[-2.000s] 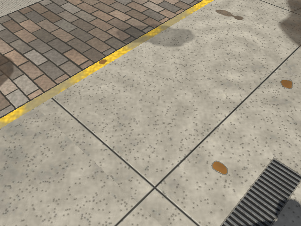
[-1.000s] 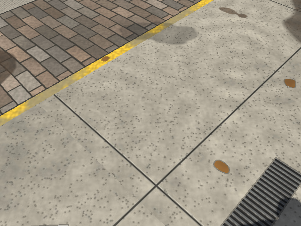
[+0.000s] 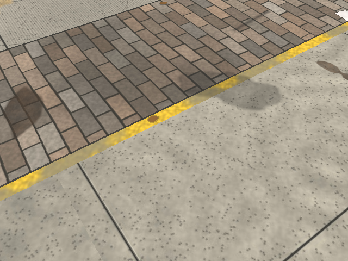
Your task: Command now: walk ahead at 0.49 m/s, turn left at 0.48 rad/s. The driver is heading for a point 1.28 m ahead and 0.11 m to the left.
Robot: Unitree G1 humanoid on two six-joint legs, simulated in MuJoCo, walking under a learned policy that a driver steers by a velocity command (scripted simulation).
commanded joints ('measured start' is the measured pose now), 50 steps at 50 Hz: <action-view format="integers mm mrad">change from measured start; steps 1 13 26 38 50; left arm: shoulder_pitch -71 -39 -161 -328 -103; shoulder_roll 133 228 106 101 163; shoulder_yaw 21 47 15 0 32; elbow -73 -101 -199 -294 -318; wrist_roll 2 -39 -24 -40 -24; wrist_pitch -11 63 29 12 34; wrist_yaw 23 43 13 -60 -12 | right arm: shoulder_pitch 1 115 80 112 26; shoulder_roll -20 -156 -117 -154 -115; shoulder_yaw -5 -64 -22 -24 4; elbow -50 -143 -128 -68 -200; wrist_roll -5 6 -30 -29 -43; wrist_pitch -11 -10 -60 -30 -76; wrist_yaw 20 73 23 -3 12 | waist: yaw -41 -191 -46 -85 -64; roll -73 -117 -7 39 -59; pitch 71 -120 -6 32 -47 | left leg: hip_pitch -20 518 563 869 104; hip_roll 20 -194 52 128 -12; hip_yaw -11 227 -25 159 11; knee -141 -473 -877 -741 45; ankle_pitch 146 -32 326 627 -240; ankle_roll -9 143 202 93 -71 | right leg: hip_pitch -61 81 -622 -609 -142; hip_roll -291 -292 -209 -62 -201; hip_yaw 105 -74 234 145 548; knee -172 499 688 298 -39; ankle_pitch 183 898 128 158 268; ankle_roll -115 -15 75 -41 -266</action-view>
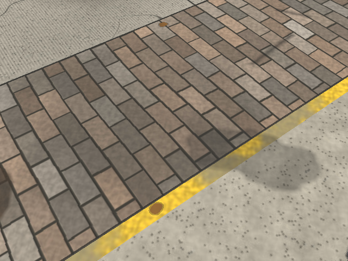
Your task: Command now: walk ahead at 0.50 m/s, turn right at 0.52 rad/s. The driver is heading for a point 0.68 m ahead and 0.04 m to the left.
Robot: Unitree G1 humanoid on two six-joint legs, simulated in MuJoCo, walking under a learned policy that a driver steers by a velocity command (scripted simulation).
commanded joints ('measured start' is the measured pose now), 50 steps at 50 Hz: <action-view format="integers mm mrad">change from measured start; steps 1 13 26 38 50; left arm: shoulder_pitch -22 113 -17 -248 -105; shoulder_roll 137 150 55 70 87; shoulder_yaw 32 34 -5 -3 5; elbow -88 -50 -132 -208 -83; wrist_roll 1 -6 6 -8 32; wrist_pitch -15 14 -2 -36 -30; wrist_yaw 17 37 27 -10 8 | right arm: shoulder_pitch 31 -170 104 222 175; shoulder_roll -98 -113 -132 -191 -53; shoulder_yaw -30 -29 -37 -51 -10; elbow -74 -153 -50 40 -4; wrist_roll -13 7 7 32 7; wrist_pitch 7 -26 -1 52 90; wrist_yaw -12 21 17 -1 -18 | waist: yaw -42 34 -27 -69 -78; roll -39 -133 74 81 -110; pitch -70 -54 -49 -3 -135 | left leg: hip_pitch -87 48 367 489 65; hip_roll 46 -40 161 190 29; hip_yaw -2 31 -178 -113 7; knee -133 -688 -990 -887 -207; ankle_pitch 62 321 367 462 0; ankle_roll -42 11 239 163 -58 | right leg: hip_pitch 64 218 -377 -209 67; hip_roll -269 -293 -229 -154 -361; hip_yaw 298 332 39 -4 88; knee -210 -41 560 74 -137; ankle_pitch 262 159 -94 74 705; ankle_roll -208 -82 109 68 -138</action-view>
